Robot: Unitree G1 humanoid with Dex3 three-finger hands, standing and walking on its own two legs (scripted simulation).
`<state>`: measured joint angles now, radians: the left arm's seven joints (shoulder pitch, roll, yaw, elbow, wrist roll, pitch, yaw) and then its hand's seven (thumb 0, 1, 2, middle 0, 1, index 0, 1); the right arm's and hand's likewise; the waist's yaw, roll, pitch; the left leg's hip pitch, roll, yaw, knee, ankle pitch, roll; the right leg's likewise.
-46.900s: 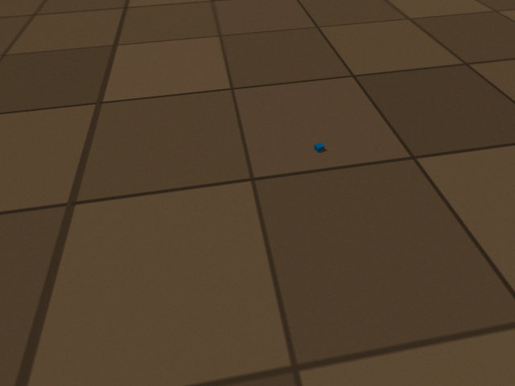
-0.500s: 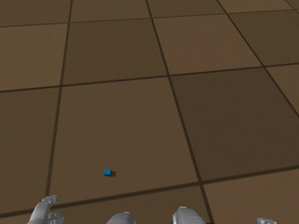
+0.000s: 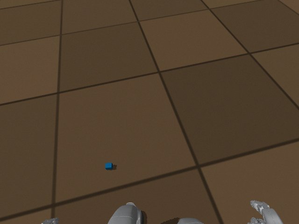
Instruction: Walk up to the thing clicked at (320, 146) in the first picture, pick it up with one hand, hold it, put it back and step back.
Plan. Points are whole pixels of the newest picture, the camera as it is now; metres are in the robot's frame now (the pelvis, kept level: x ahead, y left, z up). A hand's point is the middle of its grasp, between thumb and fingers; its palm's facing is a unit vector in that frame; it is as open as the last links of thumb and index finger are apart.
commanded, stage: step back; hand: left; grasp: from above
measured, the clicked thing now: (109, 166) +0.50 +0.32 -0.74
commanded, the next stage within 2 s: none
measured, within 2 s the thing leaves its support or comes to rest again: neither
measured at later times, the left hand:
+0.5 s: hand out of the picture -0.04 +0.28 -0.14, palm faces +0.10 -0.92 -0.37, open 7.4 cm
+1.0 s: hand out of the picture -0.24 +0.24 -0.13, palm faces +0.09 -0.90 -0.44, open 7.4 cm
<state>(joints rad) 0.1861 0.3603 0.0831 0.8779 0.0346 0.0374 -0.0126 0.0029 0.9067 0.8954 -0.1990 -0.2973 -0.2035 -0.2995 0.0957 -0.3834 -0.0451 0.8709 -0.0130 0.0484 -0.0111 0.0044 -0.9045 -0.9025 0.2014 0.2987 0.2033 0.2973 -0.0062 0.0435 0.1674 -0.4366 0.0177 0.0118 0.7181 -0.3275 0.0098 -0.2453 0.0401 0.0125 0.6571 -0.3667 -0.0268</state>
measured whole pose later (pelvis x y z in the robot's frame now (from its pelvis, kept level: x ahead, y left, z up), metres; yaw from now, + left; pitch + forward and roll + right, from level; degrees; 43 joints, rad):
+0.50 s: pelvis -0.14 +0.00 +0.01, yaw +5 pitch -2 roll -1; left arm 0.13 0.39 0.09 0.80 0.01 0.06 0.01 0.00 0.90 0.90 -0.20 -0.30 -0.21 -0.30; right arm 0.17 -0.36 -0.02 0.87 -0.04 0.03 -0.01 0.01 -0.90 -0.90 0.20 0.30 0.20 0.30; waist 0.00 -0.02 0.16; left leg -0.30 0.00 -0.04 0.61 -0.27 0.02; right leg -0.50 0.11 0.12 1.16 -0.51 -0.02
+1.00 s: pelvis -0.32 -0.04 +0.00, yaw +6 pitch -2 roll +1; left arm 0.17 0.38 0.07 0.79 0.04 0.04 0.02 0.01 0.90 0.90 -0.20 -0.30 -0.21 -0.30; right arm 0.19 -0.41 -0.05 0.87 -0.02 0.06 -0.02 0.01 -0.91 -0.90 0.20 0.30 0.20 0.30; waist 0.02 0.01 0.17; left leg -0.32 -0.05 -0.06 0.80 -0.48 -0.01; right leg -0.39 -0.05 -0.01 0.68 -0.26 0.01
